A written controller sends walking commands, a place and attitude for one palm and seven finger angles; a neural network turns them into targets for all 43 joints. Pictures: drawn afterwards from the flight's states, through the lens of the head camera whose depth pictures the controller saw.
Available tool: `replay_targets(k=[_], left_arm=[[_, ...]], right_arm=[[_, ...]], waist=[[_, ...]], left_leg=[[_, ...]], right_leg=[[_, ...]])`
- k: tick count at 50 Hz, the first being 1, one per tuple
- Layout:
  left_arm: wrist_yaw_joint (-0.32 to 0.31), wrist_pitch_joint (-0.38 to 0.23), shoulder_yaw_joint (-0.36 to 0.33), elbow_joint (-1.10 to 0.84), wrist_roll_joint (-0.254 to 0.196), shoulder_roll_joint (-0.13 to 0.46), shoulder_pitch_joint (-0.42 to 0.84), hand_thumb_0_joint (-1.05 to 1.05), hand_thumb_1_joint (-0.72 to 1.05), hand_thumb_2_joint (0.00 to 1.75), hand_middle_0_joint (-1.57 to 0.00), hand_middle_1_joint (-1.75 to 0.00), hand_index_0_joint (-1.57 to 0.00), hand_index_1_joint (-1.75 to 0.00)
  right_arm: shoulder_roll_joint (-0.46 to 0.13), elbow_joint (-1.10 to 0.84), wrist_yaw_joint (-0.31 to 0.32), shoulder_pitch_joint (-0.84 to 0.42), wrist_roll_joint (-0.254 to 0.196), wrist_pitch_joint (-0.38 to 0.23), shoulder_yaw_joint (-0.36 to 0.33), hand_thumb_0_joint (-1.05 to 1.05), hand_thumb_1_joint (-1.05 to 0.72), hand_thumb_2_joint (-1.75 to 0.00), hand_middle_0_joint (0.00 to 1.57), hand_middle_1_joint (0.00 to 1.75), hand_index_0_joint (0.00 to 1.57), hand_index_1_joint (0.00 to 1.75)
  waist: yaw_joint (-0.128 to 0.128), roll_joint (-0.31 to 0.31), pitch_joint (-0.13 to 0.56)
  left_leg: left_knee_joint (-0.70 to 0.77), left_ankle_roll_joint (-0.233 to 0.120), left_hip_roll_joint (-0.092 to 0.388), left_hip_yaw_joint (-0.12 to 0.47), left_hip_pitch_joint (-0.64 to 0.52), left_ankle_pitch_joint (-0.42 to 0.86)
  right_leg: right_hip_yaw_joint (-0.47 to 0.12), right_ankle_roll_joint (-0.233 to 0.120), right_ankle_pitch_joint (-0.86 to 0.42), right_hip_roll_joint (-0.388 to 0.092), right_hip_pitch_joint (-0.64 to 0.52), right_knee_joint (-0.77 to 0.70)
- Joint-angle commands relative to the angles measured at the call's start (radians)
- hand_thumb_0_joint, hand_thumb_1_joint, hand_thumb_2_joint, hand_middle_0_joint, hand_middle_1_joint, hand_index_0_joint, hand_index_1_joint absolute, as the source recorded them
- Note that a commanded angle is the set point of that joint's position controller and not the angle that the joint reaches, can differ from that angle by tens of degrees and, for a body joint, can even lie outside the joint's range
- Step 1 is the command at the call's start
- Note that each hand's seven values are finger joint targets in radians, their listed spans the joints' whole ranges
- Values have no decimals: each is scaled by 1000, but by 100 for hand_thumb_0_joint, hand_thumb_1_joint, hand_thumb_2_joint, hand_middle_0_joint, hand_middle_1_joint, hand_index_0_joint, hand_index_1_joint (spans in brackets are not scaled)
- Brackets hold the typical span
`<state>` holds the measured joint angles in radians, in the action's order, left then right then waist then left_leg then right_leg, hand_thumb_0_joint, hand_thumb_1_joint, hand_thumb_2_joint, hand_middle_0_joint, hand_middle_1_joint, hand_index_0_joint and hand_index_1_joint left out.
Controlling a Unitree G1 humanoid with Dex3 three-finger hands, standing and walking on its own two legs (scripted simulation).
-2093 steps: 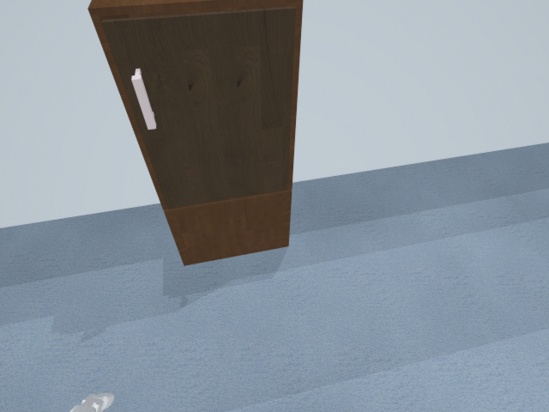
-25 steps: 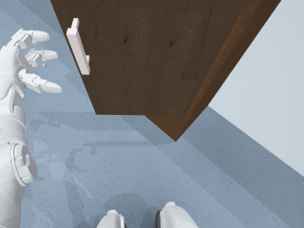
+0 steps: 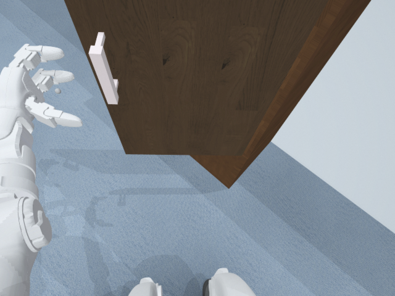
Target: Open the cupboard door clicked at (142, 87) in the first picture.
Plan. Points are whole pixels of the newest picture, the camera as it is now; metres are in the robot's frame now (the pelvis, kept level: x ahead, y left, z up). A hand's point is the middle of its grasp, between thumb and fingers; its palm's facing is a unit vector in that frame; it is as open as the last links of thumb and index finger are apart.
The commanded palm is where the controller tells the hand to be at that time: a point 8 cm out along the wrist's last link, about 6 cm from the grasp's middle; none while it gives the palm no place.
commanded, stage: move the hooked fingers beside the handle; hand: left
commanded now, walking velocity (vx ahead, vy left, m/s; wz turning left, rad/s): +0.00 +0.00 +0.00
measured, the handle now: (107, 70) +0.54 +0.15 +0.09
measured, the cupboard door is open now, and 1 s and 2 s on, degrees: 44 44 44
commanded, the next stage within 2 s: slide the fingers in behind the handle in 0.48 s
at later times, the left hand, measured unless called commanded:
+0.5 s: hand (67, 90) +0.49 +0.21 +0.09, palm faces -0.05 -1.00 -0.03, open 14.0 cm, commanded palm +0.47 +0.26 +0.08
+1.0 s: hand (77, 91) +0.50 +0.20 +0.08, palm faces -0.06 -1.00 +0.00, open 14.0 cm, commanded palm +0.48 +0.24 +0.09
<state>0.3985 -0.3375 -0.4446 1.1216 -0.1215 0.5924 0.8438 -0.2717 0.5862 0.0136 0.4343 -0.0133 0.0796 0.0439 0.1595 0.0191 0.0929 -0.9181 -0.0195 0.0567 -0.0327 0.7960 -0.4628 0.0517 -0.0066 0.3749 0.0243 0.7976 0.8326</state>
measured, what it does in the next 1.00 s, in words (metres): stands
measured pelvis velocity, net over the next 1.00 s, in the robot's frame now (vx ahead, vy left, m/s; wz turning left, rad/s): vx -0.01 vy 0.00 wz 0.01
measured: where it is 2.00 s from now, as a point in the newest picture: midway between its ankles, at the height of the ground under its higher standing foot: outside the picture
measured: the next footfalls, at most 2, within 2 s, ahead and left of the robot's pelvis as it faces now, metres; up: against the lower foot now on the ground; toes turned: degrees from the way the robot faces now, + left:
none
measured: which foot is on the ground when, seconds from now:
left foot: down 0.00-1.00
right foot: down 0.00-1.00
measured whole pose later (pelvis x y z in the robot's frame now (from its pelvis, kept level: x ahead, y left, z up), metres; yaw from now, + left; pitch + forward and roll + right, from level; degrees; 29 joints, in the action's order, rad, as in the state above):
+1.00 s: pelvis -0.01 +0.00 -0.01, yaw +0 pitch +20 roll -3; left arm 0.35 -0.34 -0.39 1.19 -0.11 0.56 0.94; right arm -0.29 0.60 0.01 0.41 -0.01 0.05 0.04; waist 0.18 0.02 0.08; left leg -0.96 -0.02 0.05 -0.02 0.86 -0.46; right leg 0.06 0.00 0.37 0.02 0.85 0.87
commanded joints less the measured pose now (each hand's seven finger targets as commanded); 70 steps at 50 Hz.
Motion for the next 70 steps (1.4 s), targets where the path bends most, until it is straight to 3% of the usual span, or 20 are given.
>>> replay_targets(k=[1,5,7,10,13,21,27,29,33,39,41,43,50,53,57,59,60,62,66,70], left_arm=[[27,-42,62,-150,-34,166,443,0,-50,30,-30,-120,-30,-120],[25,-18,66,-94,-40,167,473,0,-50,30,-30,-120,-30,-120],[7,-32,66,-114,-35,176,529,0,-50,30,-30,-120,-30,-120],[-21,-81,-3,-203,-16,270,576,0,-50,30,-30,-120,-30,-120],[-35,-109,-14,-222,-7,289,587,0,-50,30,-30,-120,-30,-120],[-17,-25,24,-71,6,250,492,0,-50,30,-30,-120,-30,-120],[-7,-65,-8,-137,-27,271,526,0,-50,30,-30,-120,-30,-120],[-7,-75,-48,-140,-20,333,543,0,-50,30,-30,-120,-30,-120],[-6,-80,20,-159,-9,242,522,0,-50,30,-30,-120,-30,-120],[-21,-47,12,-119,-13,258,560,0,-50,30,-30,-120,-30,-120],[-30,-49,25,-134,-8,244,561,0,-50,30,-30,-120,-30,-120],[-39,-72,17,-181,-4,248,572,0,-50,30,-30,-120,-30,-120],[-55,-60,21,-154,-9,207,515,0,-50,30,-30,-120,-30,-120],[-62,-70,50,-228,-12,156,509,0,-50,30,-30,-120,-30,-120],[-81,-67,70,-234,-33,97,480,0,-50,30,-30,-120,-30,-120],[-93,-61,48,-219,-28,116,465,0,-50,30,-30,-120,-30,-120],[-95,-58,75,-216,-28,78,455,0,-50,30,-30,-120,-30,-120],[-108,-68,70,-239,-20,83,459,0,-50,30,-30,-120,-30,-120],[-130,-83,106,-234,-7,38,478,0,-50,30,-30,-120,-30,-120],[-147,-94,78,-212,-10,61,492,0,-50,30,-30,-120,-30,-120]], right_arm=[[-185,-29,18,144,2,-17,-74,0,-90,-90,20,30,20,30],[-191,-28,26,137,1,-17,-68,0,-90,-90,20,30,20,30],[-191,-30,28,134,4,-26,-64,0,-90,-90,20,30,20,30],[-192,-32,26,135,10,-33,-69,0,-90,-90,20,30,20,30],[-185,-34,22,130,9,-36,-66,0,-90,-90,20,30,20,30],[-193,-46,23,135,3,-23,-59,0,-90,-90,20,30,20,30],[-196,-51,26,151,8,-29,-61,0,-90,-90,20,30,20,30],[-199,-42,27,157,7,-29,-64,0,-90,-90,20,30,20,30],[-187,-40,22,151,7,-30,-65,0,-90,-90,20,30,20,30],[-196,-30,25,157,6,-33,-65,0,-90,-90,20,30,20,30],[-192,-34,24,154,6,-36,-64,0,-90,-90,20,30,20,30],[-190,-34,22,157,10,-39,-67,0,-90,-90,20,30,20,30],[-189,-37,11,156,11,-37,-71,0,-90,-90,20,30,20,30],[-179,-44,3,152,14,-35,-75,0,-90,-90,20,30,20,30],[-173,-45,-3,149,12,-33,-78,0,-90,-90,20,30,20,30],[-176,-42,-4,146,11,-28,-81,0,-90,-90,20,30,20,30],[-169,-45,-5,138,10,-29,-81,0,-90,-90,20,30,20,30],[-168,-48,-5,140,12,-31,-80,0,-90,-90,20,30,20,30],[-160,-40,-10,128,12,-33,-81,0,-90,-90,20,30,20,30],[-163,-34,-8,125,13,-38,-80,0,-90,-90,20,30,20,30]], waist=[[31,136,386],[44,58,349],[46,96,336],[23,142,490],[12,187,555],[24,110,398],[22,93,448],[20,81,468],[18,164,476],[37,100,416],[37,125,419],[25,167,481],[19,127,481],[6,179,533],[16,117,477],[9,78,467],[11,88,459],[2,122,458],[10,100,442],[6,71,452]], left_leg=[[69,-9,-23,61,-330,502],[71,-14,-29,65,-261,425],[69,-13,-33,71,-258,413],[44,-4,-29,80,-330,482],[34,3,-30,85,-363,525],[62,-9,-32,65,-231,401],[59,-15,-35,62,-230,396],[57,-17,-35,57,-210,379],[58,-8,-34,61,-280,414],[63,-16,-35,62,-214,339],[62,-15,-36,62,-227,352],[54,-7,-32,72,-296,419],[48,-7,-31,67,-286,456],[42,5,-23,79,-376,574],[47,0,-24,76,-349,569],[55,-1,-25,70,-318,536],[56,-3,-29,62,-313,525],[54,-1,-30,66,-329,557],[56,3,-30,70,-330,511],[61,2,-35,67,-301,468]], right_leg=[[-15,-9,-363,29,-141,-57],[-14,-7,-328,23,-139,-52],[-11,-13,-306,19,-117,-42],[-24,-12,-340,19,-145,-21],[-25,-12,-363,23,-162,-5],[-20,-9,-311,22,-159,-35],[-27,-12,-323,27,-197,-33],[-39,-6,-327,26,-227,-37],[-27,-11,-320,26,-169,-34],[-30,-7,-275,26,-171,-48],[-29,-8,-278,24,-158,-46],[-23,-12,-305,27,-146,-31],[-18,-11,-344,28,-164,-23],[-8,-14,-383,30,-144,-11],[-2,-13,-392,35,-156,-20],[-6,-9,-397,33,-181,-23],[-8,-9,-399,30,-181,-27],[-6,-14,-401,29,-172,-18],[-7,-12,-367,28,-153,-21],[-12,-12,-362,26,-185,-20]])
